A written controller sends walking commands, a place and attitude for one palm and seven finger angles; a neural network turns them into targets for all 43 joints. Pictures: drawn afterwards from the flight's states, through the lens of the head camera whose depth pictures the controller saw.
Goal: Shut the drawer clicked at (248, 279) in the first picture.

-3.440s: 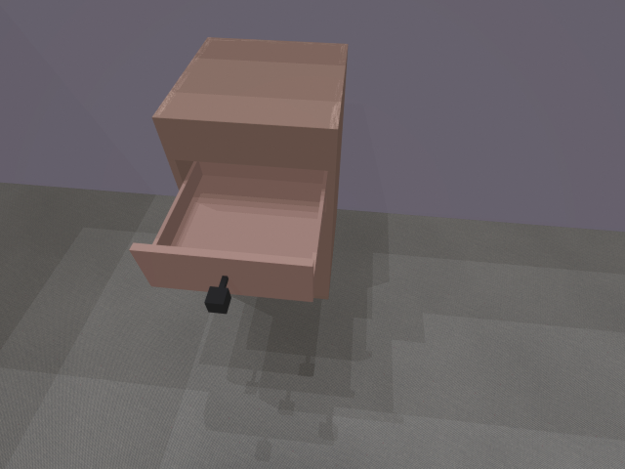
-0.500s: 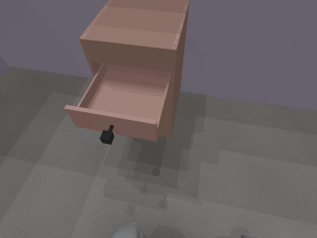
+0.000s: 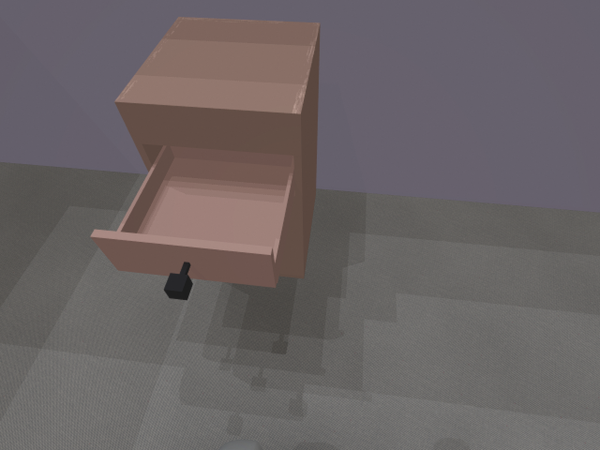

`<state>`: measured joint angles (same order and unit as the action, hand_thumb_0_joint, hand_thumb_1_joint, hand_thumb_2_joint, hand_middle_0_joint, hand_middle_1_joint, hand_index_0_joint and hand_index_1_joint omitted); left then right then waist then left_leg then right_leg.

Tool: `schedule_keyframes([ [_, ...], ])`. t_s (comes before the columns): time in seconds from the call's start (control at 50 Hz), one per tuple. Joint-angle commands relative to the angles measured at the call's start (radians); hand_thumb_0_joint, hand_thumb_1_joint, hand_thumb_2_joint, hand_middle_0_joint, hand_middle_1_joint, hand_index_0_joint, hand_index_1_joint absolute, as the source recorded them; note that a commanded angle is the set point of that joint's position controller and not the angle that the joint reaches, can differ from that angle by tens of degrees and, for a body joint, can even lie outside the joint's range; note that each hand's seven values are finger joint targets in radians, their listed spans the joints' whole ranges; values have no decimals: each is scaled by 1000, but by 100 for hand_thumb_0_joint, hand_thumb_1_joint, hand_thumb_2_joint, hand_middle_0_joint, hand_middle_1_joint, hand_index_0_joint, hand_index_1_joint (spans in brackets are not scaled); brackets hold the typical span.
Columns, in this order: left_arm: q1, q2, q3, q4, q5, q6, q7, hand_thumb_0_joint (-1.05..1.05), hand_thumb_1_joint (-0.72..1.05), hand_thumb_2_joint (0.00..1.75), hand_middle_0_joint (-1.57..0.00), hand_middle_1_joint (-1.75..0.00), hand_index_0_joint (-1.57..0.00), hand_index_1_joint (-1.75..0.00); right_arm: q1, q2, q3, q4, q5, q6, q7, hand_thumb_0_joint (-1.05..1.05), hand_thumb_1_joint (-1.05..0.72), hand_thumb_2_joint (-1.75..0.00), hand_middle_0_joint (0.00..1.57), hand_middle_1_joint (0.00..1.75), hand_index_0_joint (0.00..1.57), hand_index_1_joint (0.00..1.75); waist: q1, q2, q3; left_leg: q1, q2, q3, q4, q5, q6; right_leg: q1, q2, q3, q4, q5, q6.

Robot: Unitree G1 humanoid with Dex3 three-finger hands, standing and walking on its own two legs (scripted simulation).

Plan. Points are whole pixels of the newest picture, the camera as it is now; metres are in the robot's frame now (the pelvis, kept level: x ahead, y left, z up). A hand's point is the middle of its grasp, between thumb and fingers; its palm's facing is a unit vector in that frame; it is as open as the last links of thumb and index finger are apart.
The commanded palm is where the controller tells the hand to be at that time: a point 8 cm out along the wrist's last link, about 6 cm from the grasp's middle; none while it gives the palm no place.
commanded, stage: take the last steps up to it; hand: left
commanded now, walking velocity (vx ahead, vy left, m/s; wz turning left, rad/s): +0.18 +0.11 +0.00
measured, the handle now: (181, 278) +0.45 +0.29 -0.22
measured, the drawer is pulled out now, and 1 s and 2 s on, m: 0.29 0.29 0.29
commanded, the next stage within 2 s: come to a stop and stand still in 0.24 s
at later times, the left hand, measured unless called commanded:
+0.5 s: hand (188, 447) +0.14 +0.19 -0.16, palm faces +0.07 -0.97 -0.24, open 7.3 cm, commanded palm none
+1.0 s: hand (195, 424) +0.17 +0.18 -0.16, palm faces +0.04 -0.96 -0.28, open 7.4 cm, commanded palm none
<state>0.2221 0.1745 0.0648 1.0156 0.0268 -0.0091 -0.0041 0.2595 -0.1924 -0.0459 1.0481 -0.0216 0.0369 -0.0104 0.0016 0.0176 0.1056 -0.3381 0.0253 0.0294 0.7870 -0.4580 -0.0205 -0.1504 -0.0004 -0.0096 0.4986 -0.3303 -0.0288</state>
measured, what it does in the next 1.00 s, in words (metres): walks ahead: left foot, then right foot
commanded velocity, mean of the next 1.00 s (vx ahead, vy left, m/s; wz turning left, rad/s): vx -0.03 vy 0.04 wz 0.00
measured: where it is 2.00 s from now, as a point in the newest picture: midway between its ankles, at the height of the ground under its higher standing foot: outside the picture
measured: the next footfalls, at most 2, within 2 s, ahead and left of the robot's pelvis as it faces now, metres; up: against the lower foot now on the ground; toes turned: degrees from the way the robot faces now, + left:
left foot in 0.14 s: +0.15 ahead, +0.15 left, +0.00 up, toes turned +5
right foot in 0.36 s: +0.13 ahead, -0.09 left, +0.00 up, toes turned -4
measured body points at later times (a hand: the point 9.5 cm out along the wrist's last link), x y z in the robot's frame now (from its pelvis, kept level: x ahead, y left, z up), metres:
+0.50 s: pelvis +0.11 +0.00 +0.00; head +0.15 -0.02 +0.45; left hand +0.14 +0.24 -0.15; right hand +0.10 -0.21 -0.17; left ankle +0.09 +0.14 -0.72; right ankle +0.07 -0.08 -0.74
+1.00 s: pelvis +0.12 -0.02 +0.00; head +0.18 -0.04 +0.45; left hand +0.17 +0.23 -0.14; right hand +0.20 -0.26 -0.16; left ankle +0.08 +0.13 -0.71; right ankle +0.09 -0.08 -0.74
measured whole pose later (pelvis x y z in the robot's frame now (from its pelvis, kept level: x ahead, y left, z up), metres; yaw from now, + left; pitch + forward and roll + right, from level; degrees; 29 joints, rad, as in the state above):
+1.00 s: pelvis +0.12 -0.02 +0.00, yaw +0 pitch +0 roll +3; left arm 0.17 0.19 0.05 1.02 0.02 0.01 0.03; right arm 0.12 -0.20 -0.05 1.01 0.00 0.05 -0.04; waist 0.01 0.00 0.13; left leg -0.25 0.00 0.01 0.68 -0.42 -0.03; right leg -0.17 0.01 -0.06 0.48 -0.31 -0.08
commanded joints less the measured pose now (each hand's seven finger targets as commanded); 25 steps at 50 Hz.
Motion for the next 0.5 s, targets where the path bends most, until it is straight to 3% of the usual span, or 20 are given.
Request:
schedule_keyframes([
  [0.0, 101, 180, 40, -3, -2, -26, 18, 0, 90, 90, -20, -30, -20, -30, -57, -33, -10, -86, 7, -52, 9, 0, -90, -90, 20, 30, 20, 30, 42, -150, -35, -95, 12, 24, -111, 74, 0, 126, -272, 200, -195, 375, -169],
  [0.06, 67, 164, 37, 7, -6, -22, 17, 0, 90, 90, -20, -30, -20, -30, 33, -29, -6, -47, 3, -59, 7, 0, -90, -90, 20, 30, 20, 30, -4, -134, -19, 122, -17, 63, -308, 211, 7, -27, -219, 127, -149, 214, -107],
  [0.08, 56, 137, 30, 4, -7, -17, 15, 0, 90, 90, -20, -30, -20, -30, 98, -51, -8, -23, 1, -67, 2, 0, -90, -90, 20, 30, 20, 30, -30, -66, -24, 235, 0, 23, -361, 256, 21, -123, -170, 90, -81, 118, -76],
  [0.1, 58, 99, 23, -8, -9, -10, 11, 0, 90, 90, -20, -30, -20, -30, 174, -111, -20, 1, -8, -73, -6, 0, -90, -90, 20, 30, 20, 30, -55, 107, -48, 331, 122, -128, -388, 283, 81, -232, -70, 12, 65, -14, -37],
  [0.12, 35, 61, 14, -29, -10, -7, 9, 0, 90, 90, -20, -30, -20, -30, 252, -177, -33, 14, -17, -66, -17, 0, -90, -90, 20, 30, 20, 30, -81, 233, -67, 334, 288, -342, -498, 170, 181, -316, 9, -95, 258, -208, 0],
  [0.14, -5, 58, 4, -47, -2, -6, 15, 0, 90, 90, -20, -30, -20, -30, 265, -162, -33, 6, -16, -58, -16, 0, -90, -90, 20, 30, 20, 30, -86, 194, -37, 259, 335, -419, -561, 72, 240, -349, 8, -50, 431, -296, -18],
  [0.16, -33, 51, 1, -49, -3, -7, 10, 0, 90, 90, -20, -30, -20, -30, 243, -145, -24, 3, -14, -64, -20, 0, -90, -90, 20, 30, 20, 30, -77, 200, -30, 253, 327, -412, -575, 96, 254, -397, -34, -21, 511, -268, -23],
  [0.2, -40, 45, -1, -39, -8, -10, 0, 0, 90, 90, -20, -30, -20, -30, 154, -104, -6, -15, -10, -66, -25, 0, -90, -90, 20, 30, 20, 30, -40, 162, -25, 181, 280, -295, -575, 189, 229, -339, -75, -6, 472, -195, -19],
  [0.26, 30, 19, -9, -6, -8, -13, -5, 0, 90, 90, -20, -30, -20, -30, 89, -111, -4, -19, -9, -68, -25, 0, -90, -90, 20, 30, 20, 30, 4, 91, -100, 129, 210, -152, -520, 256, 192, -119, -42, -75, 208, -139, -6],
  [0.28, 81, 18, -5, 15, -8, -14, -4, 0, 90, 90, -20, -30, -20, -30, 73, -109, -4, -16, -2, -64, -25, 0, -90, -90, 20, 30, 20, 30, 29, 47, -107, 69, 179, -114, -475, 198, 169, -5, -28, -89, 91, -51, -1],
  [0.3, 139, 39, 2, 36, -5, -17, 1, 0, 90, 90, -20, -30, -20, -30, 51, -95, -4, -16, 7, -61, -21, 0, -90, -90, 20, 30, 20, 30, 59, -24, -88, -10, 115, -65, -397, 116, 125, 96, -42, -60, -47, 18, 0],
  [0.32, 186, 103, 14, 46, 2, -23, 13, 0, 90, 90, -20, -30, -20, -30, 34, -43, 2, -33, 18, -57, -15, 0, -90, -90, 20, 30, 20, 30, 77, -202, -39, -149, 4, 20, -248, -2, 56, 144, -204, 194, -227, -106, -45],
  [0.34, 186, 172, 25, 43, -1, -19, 19, 0, 90, 90, -20, -30, -20, -30, 28, -40, 3, -58, 10, -45, -7, 0, -90, -90, 20, 30, 20, 30, 62, -269, -4, -161, -10, 51, -154, -38, 19, 83, -389, 371, -345, -145, -124],
  [0.36, 144, 174, 21, 31, -1, -20, 20, 0, 90, 90, -20, -30, -20, -30, 9, -42, -1, -44, 3, -43, -6, 0, -90, -90, 20, 30, 20, 30, 51, -167, 22, -106, 7, 15, -70, -50, 10, -13, -410, 388, -347, -75, -176],
  [0.38, 86, 142, 14, 26, -3, -25, 27, 0, 90, 90, -20, -30, -20, -30, -3, -22, 1, -31, 3, -36, -11, 0, -90, -90, 20, 30, 20, 30, 27, -200, 56, -92, 24, -18, -45, -14, 8, -42, -363, 318, -300, 192, -174],
  [0.4, 53, 118, 7, 24, -4, -28, 33, 0, 90, 90, -20, -30, -20, -30, 23, -12, 4, -14, 9, -33, -15, 0, -90, -90, 20, 30, 20, 30, 9, -221, 36, -70, 32, -27, -56, -9, 5, -10, -339, 229, -233, 455, -169],
  [0.44, 53, 109, 10, 32, -5, -26, 42, 0, 90, 90, -20, -30, -20, -30, 51, 4, 5, 2, 18, -31, -22, 0, -90, -90, 20, 30, 20, 30, 2, -175, -58, -15, 18, -3, -174, 38, -1, 109, -287, 108, -94, 882, -146],
  [0.48, 60, 134, 17, 36, -15, -18, 48, 0, 90, 90, -20, -30, -20, -30, 61, -3, 3, 11, 20, -31, -25, 0, -90, -90, 20, 30, 20, 30, 1, -145, -120, 51, -2, 32, -310, 208, -7, 165, -247, 60, 1, 1010, -97],
])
